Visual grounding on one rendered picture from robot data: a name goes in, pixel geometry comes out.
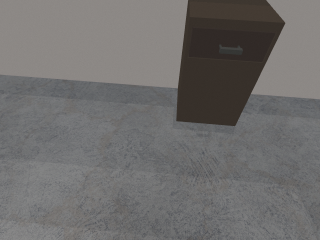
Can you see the cabinet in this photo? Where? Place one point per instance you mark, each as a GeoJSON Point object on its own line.
{"type": "Point", "coordinates": [215, 91]}

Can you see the drawer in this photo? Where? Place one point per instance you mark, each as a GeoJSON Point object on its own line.
{"type": "Point", "coordinates": [204, 43]}

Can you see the handle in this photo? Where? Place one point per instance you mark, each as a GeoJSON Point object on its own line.
{"type": "Point", "coordinates": [230, 50]}

